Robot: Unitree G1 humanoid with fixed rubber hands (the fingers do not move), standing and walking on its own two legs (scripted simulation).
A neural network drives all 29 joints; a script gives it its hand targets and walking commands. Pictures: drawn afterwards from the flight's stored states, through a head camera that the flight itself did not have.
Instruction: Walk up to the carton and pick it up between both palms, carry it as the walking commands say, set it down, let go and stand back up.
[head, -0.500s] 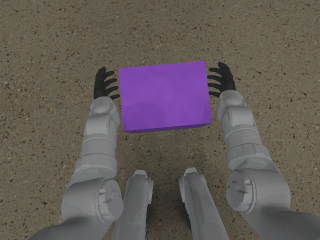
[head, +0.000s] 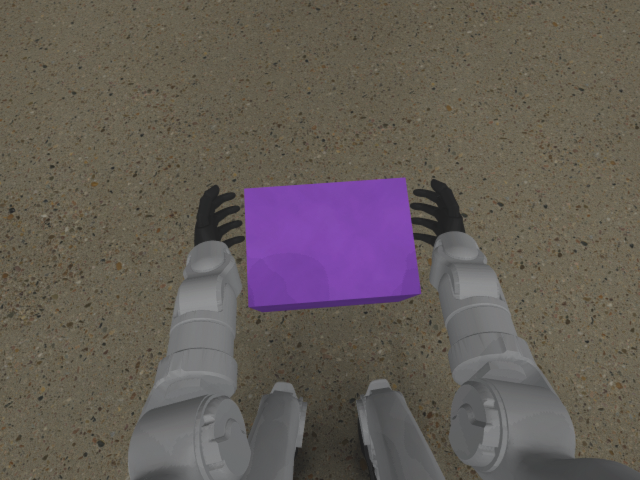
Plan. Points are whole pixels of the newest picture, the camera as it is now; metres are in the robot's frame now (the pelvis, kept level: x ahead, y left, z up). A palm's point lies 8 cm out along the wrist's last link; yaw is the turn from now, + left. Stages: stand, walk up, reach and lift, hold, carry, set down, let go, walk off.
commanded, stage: reach and lift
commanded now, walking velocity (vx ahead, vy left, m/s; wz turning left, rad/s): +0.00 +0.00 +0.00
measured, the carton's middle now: (328, 250) +0.43 +0.00 -0.13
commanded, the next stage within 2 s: none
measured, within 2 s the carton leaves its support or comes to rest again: neither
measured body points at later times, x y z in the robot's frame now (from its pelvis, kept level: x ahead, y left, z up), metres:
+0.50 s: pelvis +0.03 +0.00 +0.07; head +0.15 -0.01 +0.50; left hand +0.40 +0.16 +0.03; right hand +0.40 -0.16 +0.02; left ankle +0.06 +0.13 -0.60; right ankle +0.06 -0.12 -0.60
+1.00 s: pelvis +0.04 +0.00 +0.12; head +0.10 +0.00 +0.57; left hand +0.38 +0.16 +0.10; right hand +0.38 -0.16 +0.09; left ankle +0.06 +0.13 -0.60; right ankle +0.06 -0.12 -0.60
